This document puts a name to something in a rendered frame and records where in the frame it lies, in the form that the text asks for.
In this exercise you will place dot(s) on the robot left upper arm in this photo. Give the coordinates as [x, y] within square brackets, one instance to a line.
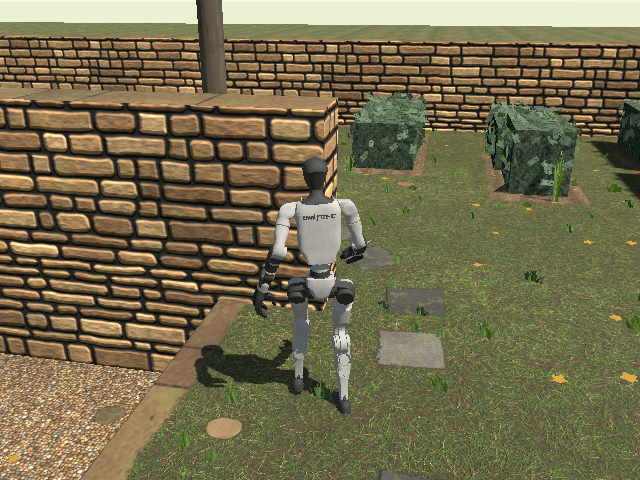
[285, 213]

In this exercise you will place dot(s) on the robot right foot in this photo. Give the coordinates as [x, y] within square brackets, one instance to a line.
[344, 406]

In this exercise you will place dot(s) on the right robot forearm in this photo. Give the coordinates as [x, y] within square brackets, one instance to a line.
[359, 252]

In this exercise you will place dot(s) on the humanoid robot head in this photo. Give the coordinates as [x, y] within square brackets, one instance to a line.
[314, 171]

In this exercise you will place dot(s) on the left robot forearm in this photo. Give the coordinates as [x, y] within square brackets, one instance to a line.
[269, 271]

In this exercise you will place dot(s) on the right robot hand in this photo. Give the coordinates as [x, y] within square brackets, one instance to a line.
[347, 253]

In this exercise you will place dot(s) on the left robot hand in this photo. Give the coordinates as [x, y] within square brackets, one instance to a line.
[258, 302]

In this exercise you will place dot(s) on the robot right upper arm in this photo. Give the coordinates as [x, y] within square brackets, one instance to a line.
[349, 210]

